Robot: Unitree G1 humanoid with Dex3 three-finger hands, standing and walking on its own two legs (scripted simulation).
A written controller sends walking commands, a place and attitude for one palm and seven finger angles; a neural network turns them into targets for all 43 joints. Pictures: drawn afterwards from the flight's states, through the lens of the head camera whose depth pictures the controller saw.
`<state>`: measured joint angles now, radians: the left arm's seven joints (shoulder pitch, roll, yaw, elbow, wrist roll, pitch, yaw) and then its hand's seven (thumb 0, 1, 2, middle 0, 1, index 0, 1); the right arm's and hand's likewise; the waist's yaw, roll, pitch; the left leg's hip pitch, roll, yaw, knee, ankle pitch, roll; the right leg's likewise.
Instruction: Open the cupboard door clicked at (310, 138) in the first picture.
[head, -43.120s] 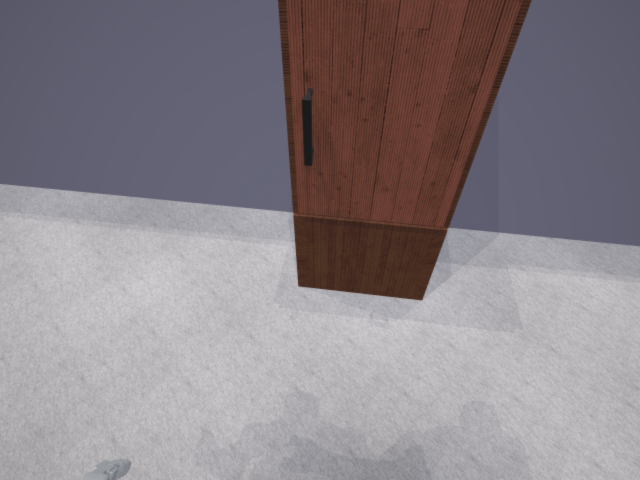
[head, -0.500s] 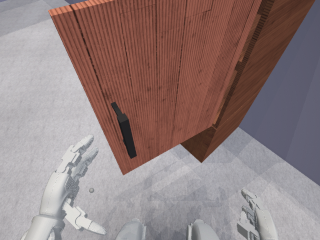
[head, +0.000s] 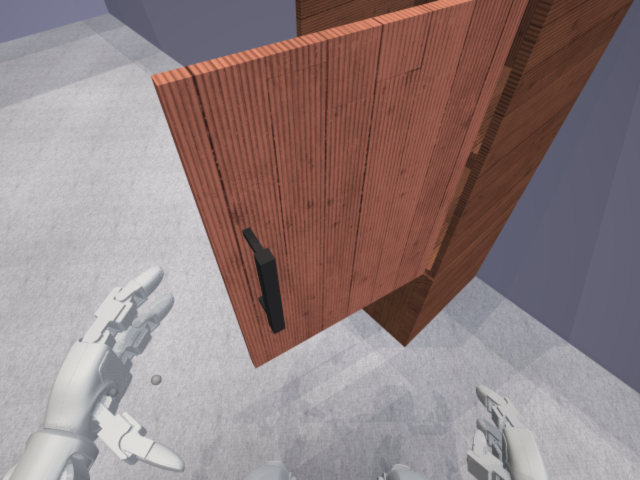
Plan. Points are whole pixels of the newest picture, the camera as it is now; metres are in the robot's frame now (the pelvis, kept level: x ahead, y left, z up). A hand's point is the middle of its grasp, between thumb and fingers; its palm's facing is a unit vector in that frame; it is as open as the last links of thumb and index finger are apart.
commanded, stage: draw the hand back to the body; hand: left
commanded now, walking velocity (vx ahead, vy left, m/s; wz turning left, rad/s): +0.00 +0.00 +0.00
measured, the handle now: (264, 284) +0.35 +0.10 +0.03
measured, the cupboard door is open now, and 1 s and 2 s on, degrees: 79 79 79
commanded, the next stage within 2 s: step back with the hand held close in 1.24 s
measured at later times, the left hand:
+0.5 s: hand (68, 338) +0.22 +0.24 +0.15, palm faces +0.32 -0.86 -0.40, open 13.4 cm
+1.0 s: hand out of the picture +0.23 +0.26 +0.23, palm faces +0.45 -0.79 -0.41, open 7.9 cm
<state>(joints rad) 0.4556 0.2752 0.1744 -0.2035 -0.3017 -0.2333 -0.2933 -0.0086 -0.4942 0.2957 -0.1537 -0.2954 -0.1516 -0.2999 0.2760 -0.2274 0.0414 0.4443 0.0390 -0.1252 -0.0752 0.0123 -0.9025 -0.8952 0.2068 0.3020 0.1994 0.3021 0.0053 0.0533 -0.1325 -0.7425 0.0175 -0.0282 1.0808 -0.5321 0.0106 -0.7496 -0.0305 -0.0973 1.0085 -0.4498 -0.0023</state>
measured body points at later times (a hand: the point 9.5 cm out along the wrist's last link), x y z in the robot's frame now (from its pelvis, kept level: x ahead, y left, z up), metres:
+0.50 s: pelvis +0.03 +0.01 +0.05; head +0.03 -0.01 +0.50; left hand +0.20 +0.29 +0.17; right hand +0.21 -0.21 -0.03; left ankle +0.00 +0.11 -0.67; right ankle +0.03 -0.12 -0.67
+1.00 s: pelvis +0.04 +0.00 +0.07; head +0.02 -0.03 +0.52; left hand +0.20 +0.30 +0.25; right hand +0.23 -0.22 -0.01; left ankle +0.00 +0.11 -0.67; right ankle +0.03 -0.12 -0.67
